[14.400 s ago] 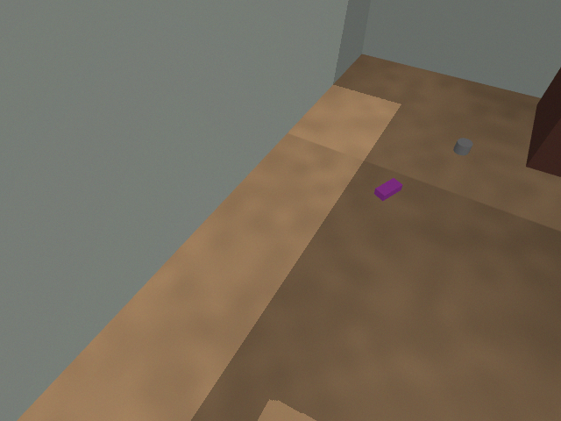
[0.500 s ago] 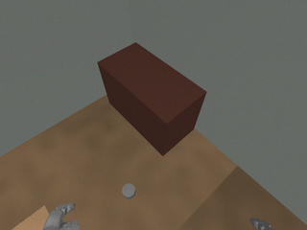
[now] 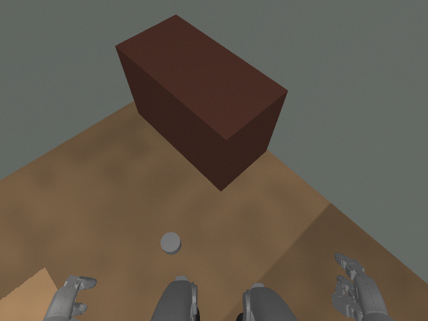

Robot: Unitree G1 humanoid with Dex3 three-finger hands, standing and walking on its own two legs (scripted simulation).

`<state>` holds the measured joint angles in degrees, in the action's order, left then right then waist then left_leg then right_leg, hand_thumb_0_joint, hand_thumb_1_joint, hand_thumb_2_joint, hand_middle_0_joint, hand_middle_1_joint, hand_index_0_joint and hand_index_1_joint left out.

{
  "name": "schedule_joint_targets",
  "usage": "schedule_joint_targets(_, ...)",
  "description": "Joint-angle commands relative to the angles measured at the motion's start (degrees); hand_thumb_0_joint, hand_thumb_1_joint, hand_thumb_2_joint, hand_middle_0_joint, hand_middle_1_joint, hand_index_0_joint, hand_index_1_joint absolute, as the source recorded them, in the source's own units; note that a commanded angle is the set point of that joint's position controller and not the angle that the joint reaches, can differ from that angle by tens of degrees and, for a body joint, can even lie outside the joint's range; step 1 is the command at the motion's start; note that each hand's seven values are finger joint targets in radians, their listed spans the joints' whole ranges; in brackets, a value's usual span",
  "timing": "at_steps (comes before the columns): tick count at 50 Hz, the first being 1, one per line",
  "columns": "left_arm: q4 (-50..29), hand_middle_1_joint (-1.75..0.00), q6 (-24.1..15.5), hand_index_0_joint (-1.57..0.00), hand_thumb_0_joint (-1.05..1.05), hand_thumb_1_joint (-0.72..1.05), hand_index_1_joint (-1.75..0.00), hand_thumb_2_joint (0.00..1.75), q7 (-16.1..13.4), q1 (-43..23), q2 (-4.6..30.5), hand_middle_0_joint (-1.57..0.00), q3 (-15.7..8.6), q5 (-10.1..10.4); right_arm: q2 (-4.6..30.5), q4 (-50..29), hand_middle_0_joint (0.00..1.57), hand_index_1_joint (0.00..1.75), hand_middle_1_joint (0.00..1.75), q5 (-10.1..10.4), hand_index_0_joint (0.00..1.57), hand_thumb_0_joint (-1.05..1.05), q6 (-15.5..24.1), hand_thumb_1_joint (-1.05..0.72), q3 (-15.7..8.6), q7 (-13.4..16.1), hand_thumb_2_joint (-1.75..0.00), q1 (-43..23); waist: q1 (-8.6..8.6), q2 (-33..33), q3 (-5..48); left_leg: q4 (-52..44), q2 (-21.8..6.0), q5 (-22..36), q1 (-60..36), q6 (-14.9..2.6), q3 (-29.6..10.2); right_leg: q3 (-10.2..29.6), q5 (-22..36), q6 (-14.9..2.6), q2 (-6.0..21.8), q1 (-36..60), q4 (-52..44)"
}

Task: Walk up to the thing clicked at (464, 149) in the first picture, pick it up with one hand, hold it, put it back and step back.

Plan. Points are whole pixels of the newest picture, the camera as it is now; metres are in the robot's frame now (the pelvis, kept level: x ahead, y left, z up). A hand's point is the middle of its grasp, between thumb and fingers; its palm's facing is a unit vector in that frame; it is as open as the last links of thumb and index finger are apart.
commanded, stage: rise first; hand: left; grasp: from above
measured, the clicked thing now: (171, 243) +0.39 +0.19 -0.65
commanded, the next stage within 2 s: none
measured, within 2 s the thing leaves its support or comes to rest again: neither
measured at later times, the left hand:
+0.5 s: hand (118, 281) +0.22 +0.28 -0.34, palm faces -0.45 -0.49 -0.75, open 14.2 cm
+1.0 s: hand (133, 260) +0.30 +0.28 -0.45, palm faces -0.49 -0.19 -0.85, open 14.3 cm
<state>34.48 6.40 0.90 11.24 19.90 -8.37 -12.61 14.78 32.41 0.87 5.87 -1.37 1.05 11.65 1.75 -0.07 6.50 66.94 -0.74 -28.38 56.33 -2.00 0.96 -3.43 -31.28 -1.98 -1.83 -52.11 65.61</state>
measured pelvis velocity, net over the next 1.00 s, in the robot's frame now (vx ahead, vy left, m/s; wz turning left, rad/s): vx -0.08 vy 0.00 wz -0.10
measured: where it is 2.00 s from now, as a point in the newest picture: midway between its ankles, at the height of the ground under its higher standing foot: outside the picture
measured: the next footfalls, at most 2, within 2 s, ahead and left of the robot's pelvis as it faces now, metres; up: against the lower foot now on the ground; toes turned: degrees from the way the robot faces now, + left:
none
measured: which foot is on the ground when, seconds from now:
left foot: down 0.00-1.00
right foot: down 0.00-1.00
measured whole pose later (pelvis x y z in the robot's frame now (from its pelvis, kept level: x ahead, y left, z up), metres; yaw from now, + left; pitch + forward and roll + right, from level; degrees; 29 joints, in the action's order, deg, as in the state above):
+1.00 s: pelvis -0.08 +0.00 -0.28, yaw -6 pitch +34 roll -6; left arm 67.2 -15.3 -18.3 -33.9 34.7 -6.5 -60.5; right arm 15.5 44.4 -4.5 4.7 -1.7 -5.4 6.9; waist 4.6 -0.9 7.7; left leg 124.2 -3.9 -34.9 124.1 -3.3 -2.0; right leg -9.1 -39.2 -4.1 -1.6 -118.2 122.9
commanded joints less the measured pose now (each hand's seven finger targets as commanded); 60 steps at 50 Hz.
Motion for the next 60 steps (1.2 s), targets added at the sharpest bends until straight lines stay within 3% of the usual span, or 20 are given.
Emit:
schedule_joint_targets(1,-11.56,-1.07,-0.31,-0.09,0.00,-0.59,-1.07,0.96,-1.34,1.90,12.28,-0.09,-3.46,-1.93,8.55,-8.23,0.20,0.30,0.30,0.46,0.20,0.00,3.31,-0.92,-3.18,1.01,-0.91,-0.27,-0.31,3.98,16.45,-4.25,0.93,12.46,-9.98,0.03,-2.19,2.43,13.09,-0.10,-0.07,1.17,-5.47)
schedule_joint_targets(3,-9.89,-1.07,-0.73,-0.09,0.00,-0.59,-1.07,0.97,-1.41,-2.52,11.94,-0.09,-2.31,-3.53,8.79,-7.68,0.20,0.30,0.30,0.35,0.20,0.00,3.89,-0.92,-3.08,0.94,-0.91,-1.26,1.42,3.50,13.81,-1.54,0.63,9.93,-5.85,-0.01,-2.72,2.28,10.52,-0.05,-0.15,-4.38,-2.56)
schedule_joint_targets(9,-3.68,-1.09,-7.70,-0.07,0.00,-0.54,-1.08,0.95,-1.94,-11.64,12.98,-0.06,-1.10,-11.79,9.65,-5.73,0.20,0.30,0.30,-0.23,0.20,0.00,6.09,-0.87,-3.56,-0.55,-0.89,-2.55,0.93,4.11,18.11,8.87,0.66,6.01,4.25,0.28,-3.82,1.98,5.93,-0.35,-0.11,-18.73,9.88)
schedule_joint_targets(10,-2.41,-1.10,-9.04,-0.08,0.00,-0.53,-1.08,0.94,-2.27,-11.72,14.15,-0.07,-1.83,-13.54,9.79,-5.32,0.20,0.30,0.30,-0.37,0.20,0.00,6.47,-0.88,-3.44,-0.78,-0.89,-2.93,-0.38,5.35,18.87,10.13,0.83,4.59,6.23,0.56,-4.01,2.04,4.74,-0.48,-0.14,-20.53,12.14)
schedule_joint_targets(11,-3.02,-1.09,-10.58,-0.07,0.00,-0.53,-1.08,0.96,-2.66,-13.20,13.99,-0.06,-0.91,-14.67,10.32,-5.09,0.20,0.30,0.30,-0.44,0.20,0.00,6.75,-0.87,-3.96,-1.19,-0.89,-3.21,-0.26,6.06,21.22,11.46,0.56,4.39,6.31,0.71,-4.33,1.97,4.46,-0.54,-0.22,-23.09,13.97)
schedule_joint_targets(14,-0.91,-1.09,-13.70,-0.07,0.00,-0.57,-1.09,0.99,-4.73,-15.42,17.30,-0.07,-2.78,-18.67,11.36,-3.84,0.20,0.30,0.30,-0.35,0.20,0.00,7.12,-0.89,-4.29,-1.95,-0.90,-3.83,-1.33,6.82,25.30,15.88,0.44,5.40,9.31,1.07,-5.01,1.64,4.55,-0.63,-0.33,-28.61,19.33)
schedule_joint_targets(17,0.39,-1.06,-15.13,-0.07,0.00,-0.60,-1.07,1.01,-7.09,-19.47,18.02,-0.08,-1.50,-22.49,11.65,-2.36,0.20,0.30,0.30,-0.32,0.20,0.00,6.91,-0.91,-4.75,-2.64,-0.91,-3.79,-1.35,6.68,29.76,20.76,0.49,6.61,12.20,0.88,-4.92,1.42,5.33,-0.64,-0.54,-32.84,22.98)
schedule_joint_targets(23,4.05,-1.02,-17.20,-0.05,0.00,-0.59,-1.04,1.05,-11.60,-28.41,22.76,-0.07,-2.94,-28.90,11.93,1.12,0.20,0.30,0.30,-0.90,0.20,0.00,6.33,-0.88,-5.36,-3.92,-0.90,-2.78,-2.78,5.50,37.69,30.38,0.74,7.26,19.67,0.12,-3.44,1.42,5.85,-0.56,-0.90,-36.83,28.77)
schedule_joint_targets(25,5.40,-1.01,-17.53,-0.04,0.00,-0.58,-1.03,1.05,-12.82,-32.73,22.04,-0.06,-1.41,-30.64,11.86,2.33,0.20,0.30,0.30,-1.30,0.20,0.00,6.22,-0.87,-5.53,-4.23,-0.90,-2.32,-1.97,5.11,38.83,32.57,0.56,6.65,21.43,0.06,-3.39,0.92,5.54,-0.54,-1.02,-38.68,30.33)
schedule_joint_targets(28,7.20,-1.01,-17.81,-0.03,0.00,-0.57,-1.03,1.06,-14.63,-39.16,24.99,-0.05,-2.06,-33.12,11.79,3.55,0.20,0.30,0.30,-1.58,0.20,0.00,5.50,-0.86,-5.79,-4.41,-0.89,-0.89,-1.52,5.09,40.50,34.67,0.41,3.63,24.59,-0.03,-3.27,0.63,3.31,-0.57,-1.19,-40.32,31.54)
schedule_joint_targets(32,13.52,-1.02,-18.09,-0.04,0.00,-0.57,-1.03,1.05,-16.08,-44.25,26.29,-0.05,-1.75,-35.96,11.39,4.82,0.20,0.30,0.30,-2.30,0.20,0.00,4.38,-0.87,-5.58,-4.18,-0.90,-0.36,-0.91,4.35,36.81,36.32,0.46,-4.66,30.89,-0.04,-3.20,0.43,-4.02,-0.62,-1.27,-43.37,32.31)
schedule_joint_targets(34,14.43,-1.02,-18.57,-0.04,0.00,-0.58,-1.04,1.05,-16.64,-47.27,27.31,-0.05,-1.99,-37.35,11.40,5.39,0.20,0.30,0.30,-2.61,0.20,0.00,3.74,-0.87,-5.44,-4.22,-0.90,0.68,-0.45,3.31,38.06,38.01,0.49,-3.91,32.97,-0.24,-3.06,0.20,-3.64,-0.57,-1.44,-43.28,33.40)
schedule_joint_targets(37,17.67,-1.02,-19.31,-0.05,0.00,-0.57,-1.03,1.04,-17.43,-49.29,28.63,-0.05,-2.20,-39.40,10.87,5.99,0.20,0.30,0.30,-2.97,0.20,0.00,2.81,-0.88,-4.99,-4.41,-0.90,0.63,-0.66,3.65,36.48,40.00,0.64,-4.15,36.19,-0.35,-2.75,0.09,-4.43,-0.67,-1.54,-44.88,34.77)
schedule_joint_targets(38,21.77,-1.02,-19.20,-0.05,0.00,-0.57,-1.03,1.04,-17.56,-48.59,27.02,-0.05,-0.77,-40.35,10.83,6.14,0.20,0.30,0.30,-3.20,0.20,0.00,2.46,-0.89,-4.66,-4.55,-0.90,0.35,0.14,3.60,34.16,40.31,0.57,-5.49,37.62,-0.45,-2.99,-0.19,-5.62,-0.69,-1.55,-46.57,35.31)
schedule_joint_targets(42,24.54,-1.00,-20.71,-0.05,0.00,-0.58,-1.01,1.05,-18.98,-51.62,29.15,-0.06,-1.67,-43.53,11.15,7.01,0.20,0.30,0.30,-3.88,0.20,0.00,1.21,-0.89,-4.38,-5.01,-0.90,0.57,0.00,5.17,32.45,41.69,0.37,-6.84,39.33,-0.19,-3.79,-1.24,-6.64,-1.04,-1.66,-50.90,38.30)
schedule_joint_targets(45,24.66,-0.98,-21.67,-0.05,0.00,-0.58,-0.99,1.05,-20.38,-55.20,29.17,-0.06,-1.00,-46.19,11.52,7.72,0.20,0.30,0.30,-4.46,0.20,0.00,0.40,-0.90,-4.09,-5.46,-0.90,1.32,0.98,6.43,33.70,43.20,0.11,-5.50,39.02,-0.15,-4.20,-2.05,-4.51,-1.08,-1.75,-52.93,40.36)
schedule_joint_targets(48,27.11,-0.97,-22.15,-0.04,0.00,-0.60,-0.99,1.06,-22.14,-56.15,30.20,-0.06,-0.90,-48.30,11.44,8.51,0.20,0.30,0.30,-5.21,0.20,0.00,-0.03,-0.90,-3.62,-5.73,-0.90,0.98,0.63,7.94,33.71,44.78,-0.09,-4.91,39.07,-0.04,-4.01,-2.17,-3.67,-1.12,-1.72,-54.30,41.83)
schedule_joint_targets(50,26.76,-0.96,-22.58,-0.05,0.00,-0.59,-0.98,1.05,-23.37,-58.73,30.09,-0.07,-0.53,-49.32,11.61,8.96,0.20,0.30,0.30,-5.83,0.20,0.00,-0.32,-0.90,-3.52,-5.84,-0.90,1.11,1.48,8.48,34.05,45.82,-0.36,-4.89,39.67,-0.08,-4.16,-2.49,-3.31,-1.01,-1.71,-55.39,42.80)
schedule_joint_targets(55,26.90,-0.96,-22.38,-0.05,0.00,-0.59,-0.98,1.04,-26.26,-60.83,31.04,-0.07,-0.82,-52.04,12.09,10.26,0.20,0.30,0.30,-6.89,0.20,0.00,-0.69,-0.91,-3.78,-5.86,-0.90,1.02,0.99,12.53,36.19,46.38,-1.03,-4.28,36.56,0.56,-5.41,-3.57,-2.34,-1.16,-1.58,-59.17,46.20)
schedule_joint_targets(60,27.57,-0.99,-21.36,-0.06,0.00,-0.58,-1.00,1.02,-28.03,-62.26,30.28,-0.07,0.10,-53.46,12.18,10.94,0.20,0.30,0.30,-7.41,0.20,0.00,-0.91,-0.91,-4.13,-5.82,-0.91,1.00,1.78,12.93,37.26,47.82,-1.45,-2.54,36.25,0.66,-6.25,-4.14,-0.47,-1.14,-1.75,-61.37,48.44)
